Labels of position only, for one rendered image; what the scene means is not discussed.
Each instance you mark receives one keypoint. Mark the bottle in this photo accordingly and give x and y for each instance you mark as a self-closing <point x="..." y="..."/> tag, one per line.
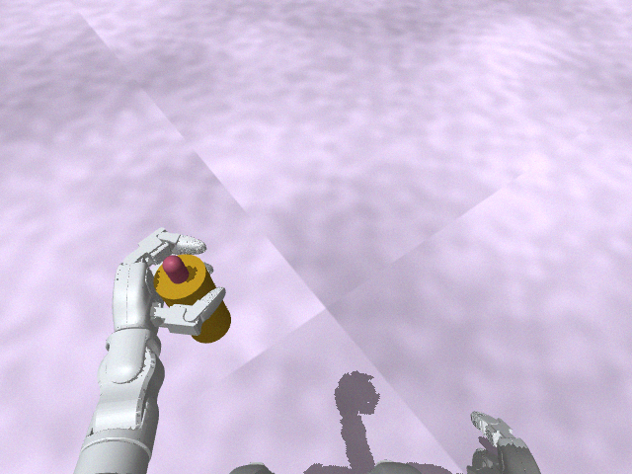
<point x="184" y="279"/>

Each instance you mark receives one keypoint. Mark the right robot hand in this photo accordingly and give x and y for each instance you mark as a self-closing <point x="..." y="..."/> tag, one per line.
<point x="514" y="457"/>

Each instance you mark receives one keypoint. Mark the left robot arm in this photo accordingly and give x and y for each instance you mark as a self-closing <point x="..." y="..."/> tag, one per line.
<point x="122" y="431"/>

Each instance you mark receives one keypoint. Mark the left robot hand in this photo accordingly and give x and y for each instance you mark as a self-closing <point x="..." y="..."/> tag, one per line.
<point x="136" y="303"/>

